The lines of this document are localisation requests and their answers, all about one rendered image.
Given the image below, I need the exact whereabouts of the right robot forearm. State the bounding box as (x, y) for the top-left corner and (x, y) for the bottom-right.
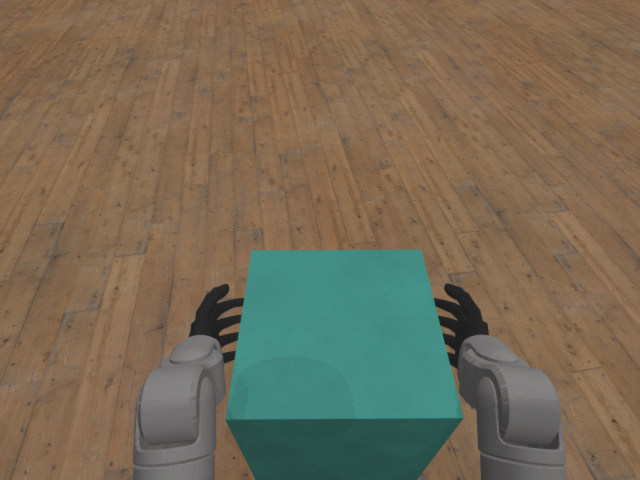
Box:
(457, 335), (567, 480)

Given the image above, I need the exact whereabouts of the carton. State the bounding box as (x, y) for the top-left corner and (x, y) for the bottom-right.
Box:
(225, 250), (464, 480)

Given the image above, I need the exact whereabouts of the left robot forearm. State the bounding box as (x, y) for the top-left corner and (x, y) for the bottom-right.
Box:
(133, 335), (226, 480)

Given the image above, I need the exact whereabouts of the left robot hand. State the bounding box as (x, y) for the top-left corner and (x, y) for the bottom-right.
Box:
(189, 284), (244, 364)

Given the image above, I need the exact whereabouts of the right robot hand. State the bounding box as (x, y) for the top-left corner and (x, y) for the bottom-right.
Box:
(434, 283), (489, 368)

